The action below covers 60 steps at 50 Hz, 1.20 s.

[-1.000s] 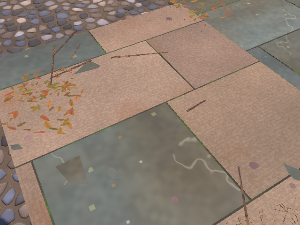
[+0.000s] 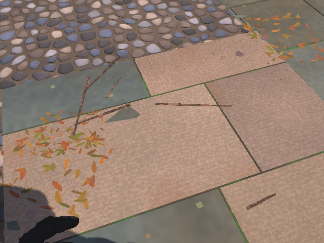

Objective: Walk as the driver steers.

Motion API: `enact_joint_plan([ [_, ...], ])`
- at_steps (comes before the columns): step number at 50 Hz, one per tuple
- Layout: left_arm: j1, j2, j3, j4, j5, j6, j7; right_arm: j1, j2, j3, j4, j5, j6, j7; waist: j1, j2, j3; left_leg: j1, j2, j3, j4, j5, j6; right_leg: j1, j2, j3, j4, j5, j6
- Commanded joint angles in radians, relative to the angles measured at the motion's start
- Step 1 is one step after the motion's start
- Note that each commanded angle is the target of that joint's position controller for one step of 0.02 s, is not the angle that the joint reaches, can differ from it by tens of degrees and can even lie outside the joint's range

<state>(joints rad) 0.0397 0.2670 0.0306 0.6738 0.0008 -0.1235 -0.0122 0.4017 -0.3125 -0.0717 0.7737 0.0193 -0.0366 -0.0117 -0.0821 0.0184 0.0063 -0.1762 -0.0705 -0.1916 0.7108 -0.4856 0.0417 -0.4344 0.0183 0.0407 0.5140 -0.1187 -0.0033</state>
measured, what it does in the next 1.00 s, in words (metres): walks ahead, turning left: left foot, then right foot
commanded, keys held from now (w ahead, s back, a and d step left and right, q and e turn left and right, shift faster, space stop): w+q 0.80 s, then w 0.20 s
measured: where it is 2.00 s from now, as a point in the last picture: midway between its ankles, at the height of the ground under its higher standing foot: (60, 155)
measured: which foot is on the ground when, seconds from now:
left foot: up 0.00-0.46, down 0.48-1.00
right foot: down 0.00-0.48, up 0.50-0.96, down 0.98-1.00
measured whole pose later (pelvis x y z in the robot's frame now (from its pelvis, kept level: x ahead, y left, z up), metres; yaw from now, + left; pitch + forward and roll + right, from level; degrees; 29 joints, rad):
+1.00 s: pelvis +0.52 +0.15 +0.00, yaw +33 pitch +2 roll -1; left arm 0.04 0.28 0.04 0.68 0.01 -0.12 -0.03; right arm 0.40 -0.31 -0.07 0.75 0.01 -0.03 -0.01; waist -0.08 -0.01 0.00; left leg -0.06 -0.09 -0.22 0.55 -0.48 0.07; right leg -0.45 0.03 0.01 0.48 -0.09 -0.03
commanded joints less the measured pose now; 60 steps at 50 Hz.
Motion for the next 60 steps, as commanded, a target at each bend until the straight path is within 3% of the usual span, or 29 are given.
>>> enact_joint_plan([
  [1,0.302,0.195,0.073,0.008,0.002,0.009,0.0,0.048,-0.108,-0.007,-0.102,0.031,-0.024,-0.005,0.146,-0.231,-0.196,-0.64,0.065,0.014,0.564,-0.058,-0.013,0.693,-0.432,0.702,-0.231,-0.433,-0.217],
  [2,0.265,0.144,0.059,0.004,-0.001,0.013,0.002,-0.046,-0.14,-0.018,-0.115,0.021,-0.018,-0.004,0.16,-0.15,-0.101,-0.649,0.09,0.034,0.575,0.038,-0.019,0.597,-0.384,0.517,-0.228,-0.342,-0.176],
  [3,0.218,0.123,0.05,0.001,0.007,0.015,0.001,-0.074,-0.121,-0.018,-0.116,0.011,-0.011,-0.004,0.138,-0.093,-0.061,-0.605,0.122,0.046,0.552,0.111,-0.03,0.503,-0.335,0.397,-0.244,-0.196,-0.159],
  [6,0.178,0.096,0.045,0.024,0.011,0.013,0.007,-0.103,-0.07,-0.018,-0.14,0.012,0.003,0.013,0.102,-0.141,-0.003,-0.533,0.171,0.077,0.472,0.198,-0.043,0.368,-0.265,0.196,-0.309,-0.007,-0.153],
  [11,0.201,0.148,0.066,0.064,0.004,0.008,0.013,-0.19,-0.029,-0.004,-0.192,0.004,0.013,0.024,0.109,-0.091,0.023,-0.579,0.187,0.096,0.291,0.326,-0.064,0.378,-0.284,0.037,-0.359,0.16,-0.185],
  [15,0.221,0.181,0.073,0.088,-0.003,0.021,0.019,-0.307,-0.012,0.008,-0.225,0.003,0.002,0.049,0.148,-0.077,0.054,-0.521,0.172,0.159,0.071,0.487,-0.044,0.394,-0.268,-0.092,-0.364,0.19,-0.158],
  [19,0.264,0.217,0.084,0.117,-0.022,0.04,0.02,-0.393,-0.023,0.006,-0.269,0.007,0.002,0.071,0.158,-0.077,0.083,-0.493,0.151,0.21,-0.046,0.439,0.001,0.48,-0.3,-0.157,-0.329,0.267,-0.13],
  [21,0.261,0.246,0.093,0.118,-0.03,0.052,0.024,-0.371,-0.053,-0.009,-0.278,0.002,0.007,0.074,0.123,-0.102,0.047,-0.399,0.098,0.261,-0.072,0.344,0.041,0.516,-0.303,-0.199,-0.224,0.554,-0.11],
  [23,0.246,0.265,0.099,0.112,-0.039,0.066,0.03,-0.174,-0.12,-0.049,-0.235,0.001,0.017,0.066,-0.001,-0.102,-0.073,-0.114,0.013,0.308,-0.128,0.329,0.099,0.474,-0.273,-0.248,0.07,0.789,-0.078],
  [24,0.259,0.235,0.085,0.103,-0.027,0.064,0.035,0.003,-0.181,-0.083,-0.187,0.005,0.027,0.049,-0.083,-0.052,-0.161,0.183,0.021,0.236,-0.154,0.361,0.14,0.283,-0.235,-0.256,0.331,0.634,-0.041],
  [25,0.34,0.089,0.039,0.047,0.025,0.049,0.023,0.01,-0.299,-0.1,-0.181,0.015,0.026,0.032,0.015,0.241,-0.225,0.527,0.29,-0.264,-0.196,0.28,0.288,-0.174,-0.073,-0.234,0.708,-0.299,0.023],
  [26,0.29,0.123,0.032,0.023,0.003,0.011,0.011,0.026,-0.265,-0.081,-0.225,0.008,0.006,0.038,-0.019,0.198,-0.416,0.61,0.41,-0.674,-0.378,0.077,0.397,-0.312,0.013,0.024,0.887,-0.497,0.026],
  [27,0.179,0.196,0.052,-0.007,-0.038,-0.009,0.003,0.001,-0.194,-0.06,-0.21,-0.002,-0.011,0.045,-0.047,0.105,-0.287,0.536,0.384,-0.55,-0.419,0.107,0.334,-0.404,-0.041,0.065,0.888,-0.397,0.01],
  [28,0.152,0.184,0.044,-0.019,-0.039,-0.02,0.004,-0.042,-0.169,-0.052,-0.204,-0.002,-0.02,0.045,-0.012,0.058,-0.175,0.393,0.344,-0.422,-0.422,0.184,0.301,-0.392,-0.079,0.052,0.807,-0.307,-0.004],
  [29,0.153,0.178,0.045,-0.006,-0.014,-0.023,0.013,-0.112,-0.142,-0.043,-0.21,-0.003,-0.024,0.043,0.036,-0.006,-0.11,0.25,0.303,-0.326,-0.422,0.301,0.271,-0.33,-0.114,0.052,0.72,-0.25,0.001],
  [30,0.173,0.188,0.052,0.001,0.003,-0.014,0.016,-0.16,-0.118,-0.033,-0.222,-0.013,-0.026,0.041,0.075,0.009,-0.087,0.149,0.271,-0.26,-0.436,0.407,0.259,-0.256,-0.135,0.06,0.66,-0.212,0.006],
  [35,0.13,0.133,0.04,-0.012,0.021,0.027,0.017,-0.147,-0.139,-0.037,-0.191,-0.01,-0.032,0.015,0.093,0.012,-0.026,-0.041,0.212,-0.131,-0.488,0.573,0.26,-0.195,-0.118,0.026,0.452,-0.075,0.07],
  [39,-0.026,0.095,0.023,-0.047,0.013,0.021,0.006,-0.089,-0.149,-0.039,-0.155,-0.001,-0.02,-0.002,0.033,0.045,0.002,-0.081,0.149,-0.08,-0.47,0.467,0.192,-0.129,-0.06,0.019,0.156,0.18,0.078],
  [44,-0.11,0.115,0.027,-0.071,-0.001,0.001,-0.02,-0.011,-0.129,-0.031,-0.098,0.005,-0.013,-0.005,-0.006,0.066,0.012,0.027,0.203,-0.153,-0.398,0.403,0.172,-0.086,-0.039,0.03,0.004,0.213,0.043],
  [47,-0.068,0.139,0.041,-0.069,-0.002,-0.007,-0.022,-0.007,-0.133,-0.033,-0.078,-0.001,-0.002,-0.005,0.022,0.109,0.014,0.109,0.237,-0.2,-0.329,0.52,0.155,-0.034,-0.027,0.008,-0.036,0.07,-0.006],
  [48,0.006,0.153,0.052,-0.05,0.001,-0.011,-0.017,-0.021,-0.123,-0.029,-0.079,-0.001,0.0,-0.004,0.064,0.112,-0.016,0.113,0.209,-0.184,-0.262,0.641,0.138,0.071,-0.009,-0.017,-0.081,0.066,-0.035],
  [49,0.124,0.187,0.067,-0.03,0.011,-0.015,-0.011,-0.032,-0.09,-0.015,-0.087,-0.007,-0.002,0.0,0.122,0.091,-0.118,0.071,0.159,-0.14,-0.1,0.699,0.108,0.271,-0.067,0.026,-0.062,0.099,-0.086],
  [50,0.277,0.261,0.087,-0.016,0.024,-0.015,-0.007,0.024,-0.047,0.004,-0.102,-0.022,-0.008,-0.001,0.153,-0.061,-0.281,-0.138,0.073,-0.065,0.193,0.484,0.058,0.599,-0.249,0.245,-0.007,0.136,-0.19],
  [51,0.371,0.276,0.099,0.041,0.007,0.0,-0.019,0.126,-0.015,0.017,-0.095,0.006,-0.018,-0.001,0.135,-0.335,-0.359,-0.454,-0.046,0.023,0.479,-0.073,-0.01,0.821,-0.407,0.665,-0.146,-0.147,-0.319],
  [52,0.365,0.187,0.076,0.037,-0.022,0.003,-0.022,0.051,-0.108,0.0,-0.09,0.017,-0.023,-0.002,0.165,-0.205,-0.246,-0.576,0.013,-0.024,0.572,-0.073,-0.009,0.759,-0.398,0.706,-0.211,-0.375,-0.284],
  [53,0.302,0.149,0.063,0.03,-0.018,0.011,-0.018,-0.067,-0.137,-0.009,-0.113,0.015,-0.024,-0.002,0.173,-0.12,-0.111,-0.61,0.052,0.008,0.58,0.018,-0.009,0.631,-0.361,0.57,-0.232,-0.359,-0.244],
  [54,0.252,0.136,0.053,0.021,-0.006,0.017,-0.015,-0.13,-0.125,-0.005,-0.129,0.002,-0.026,0.0,0.153,-0.065,-0.035,-0.592,0.089,0.05,0.546,0.083,-0.013,0.505,-0.321,0.465,-0.256,-0.253,-0.231],
  [56,0.208,0.109,0.041,0.023,0.011,0.019,-0.011,-0.14,-0.089,-0.005,-0.135,-0.011,-0.032,0.009,0.103,-0.087,0.006,-0.513,0.148,0.074,0.439,0.164,-0.019,0.368,-0.255,0.344,-0.302,-0.094,-0.217],
  [60,0.227,0.142,0.048,0.05,-0.008,0.013,-0.006,-0.174,-0.028,0.016,-0.144,-0.017,-0.029,0.013,0.096,-0.109,0.01,-0.486,0.172,0.128,0.254,0.22,-0.048,0.305,-0.231,0.208,-0.361,0.094,-0.24],
])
